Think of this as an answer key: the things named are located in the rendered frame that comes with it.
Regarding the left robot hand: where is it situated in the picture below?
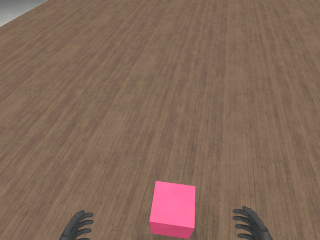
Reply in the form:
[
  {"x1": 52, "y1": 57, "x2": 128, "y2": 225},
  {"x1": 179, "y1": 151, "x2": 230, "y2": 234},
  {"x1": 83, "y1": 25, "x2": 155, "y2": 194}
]
[{"x1": 59, "y1": 210, "x2": 94, "y2": 240}]

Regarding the carton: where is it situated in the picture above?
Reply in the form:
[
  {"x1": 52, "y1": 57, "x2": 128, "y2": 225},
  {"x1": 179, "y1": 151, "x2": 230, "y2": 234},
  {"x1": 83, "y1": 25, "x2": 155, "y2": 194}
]
[{"x1": 149, "y1": 181, "x2": 196, "y2": 239}]

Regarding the right robot hand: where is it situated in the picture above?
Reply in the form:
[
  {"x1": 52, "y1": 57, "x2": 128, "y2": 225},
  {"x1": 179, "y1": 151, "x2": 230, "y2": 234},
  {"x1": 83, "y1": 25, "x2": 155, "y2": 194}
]
[{"x1": 233, "y1": 206, "x2": 273, "y2": 240}]

